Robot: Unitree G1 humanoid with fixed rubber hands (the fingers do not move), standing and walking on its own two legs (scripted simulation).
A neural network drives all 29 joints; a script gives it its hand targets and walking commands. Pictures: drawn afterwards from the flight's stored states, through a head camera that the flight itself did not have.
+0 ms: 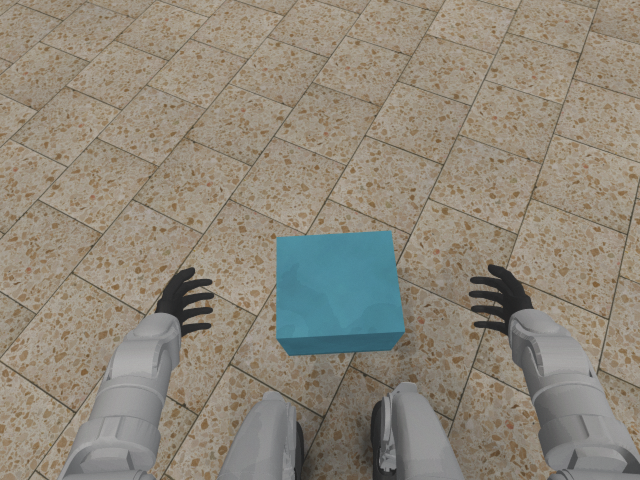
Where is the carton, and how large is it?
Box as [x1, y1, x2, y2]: [276, 230, 404, 355]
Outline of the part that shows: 390,230 277,237 276,338 289,355 391,349 404,332 404,326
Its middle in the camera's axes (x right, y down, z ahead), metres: +0.04 +0.15 +1.02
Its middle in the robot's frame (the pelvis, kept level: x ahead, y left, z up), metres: +0.49 +0.01 -0.56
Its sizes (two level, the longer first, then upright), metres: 0.286 0.250 0.254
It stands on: the floor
